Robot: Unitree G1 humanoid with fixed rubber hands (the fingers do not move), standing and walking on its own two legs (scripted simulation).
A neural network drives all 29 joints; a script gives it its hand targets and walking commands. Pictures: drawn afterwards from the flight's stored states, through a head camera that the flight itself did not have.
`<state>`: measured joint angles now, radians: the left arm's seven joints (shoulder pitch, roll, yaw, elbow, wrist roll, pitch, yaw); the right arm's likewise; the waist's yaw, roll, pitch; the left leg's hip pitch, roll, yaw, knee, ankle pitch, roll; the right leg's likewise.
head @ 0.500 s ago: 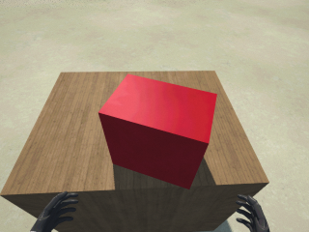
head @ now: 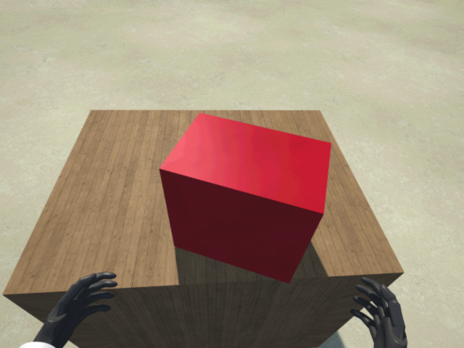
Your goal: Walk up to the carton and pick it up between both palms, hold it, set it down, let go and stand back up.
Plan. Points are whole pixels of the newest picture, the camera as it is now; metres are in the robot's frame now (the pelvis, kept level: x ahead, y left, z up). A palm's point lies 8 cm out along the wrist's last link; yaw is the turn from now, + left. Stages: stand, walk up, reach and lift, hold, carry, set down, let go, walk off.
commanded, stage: reach and lift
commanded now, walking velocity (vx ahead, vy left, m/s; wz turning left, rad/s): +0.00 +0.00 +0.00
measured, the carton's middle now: (245, 199) +0.40 -0.02 +0.03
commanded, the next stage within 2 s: none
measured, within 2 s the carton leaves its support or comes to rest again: neither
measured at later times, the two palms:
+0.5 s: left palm (71, 274) +0.24 +0.26 +0.06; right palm (375, 306) +0.18 -0.19 +0.07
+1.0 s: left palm (85, 217) +0.30 +0.24 +0.12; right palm (373, 258) +0.24 -0.19 +0.10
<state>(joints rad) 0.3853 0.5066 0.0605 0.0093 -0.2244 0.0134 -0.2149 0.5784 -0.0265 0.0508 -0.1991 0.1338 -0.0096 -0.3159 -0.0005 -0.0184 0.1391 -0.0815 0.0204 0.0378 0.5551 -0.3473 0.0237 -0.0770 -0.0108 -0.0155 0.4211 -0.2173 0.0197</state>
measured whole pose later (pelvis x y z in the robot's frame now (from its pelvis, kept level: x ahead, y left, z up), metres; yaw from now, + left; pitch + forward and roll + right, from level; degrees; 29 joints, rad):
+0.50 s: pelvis +0.00 +0.00 +0.00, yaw +0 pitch -7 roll -3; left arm 0.14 0.53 0.06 -0.03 -0.31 0.22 -0.19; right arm 0.42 -0.03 0.05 -0.37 0.15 0.31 -0.34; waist 0.00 -0.01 0.14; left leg -0.08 0.02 0.04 0.55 -0.35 0.03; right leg -0.08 -0.01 -0.02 0.42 -0.22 0.02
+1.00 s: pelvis +0.00 +0.00 +0.00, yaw +0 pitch -7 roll -3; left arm -0.18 0.53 0.06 -0.05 -0.31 0.50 -0.20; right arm 0.12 -0.06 -0.03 -0.34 0.20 0.50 -0.37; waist 0.00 -0.01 0.14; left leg -0.08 0.02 0.04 0.55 -0.34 0.03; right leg -0.08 -0.01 -0.02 0.42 -0.21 0.02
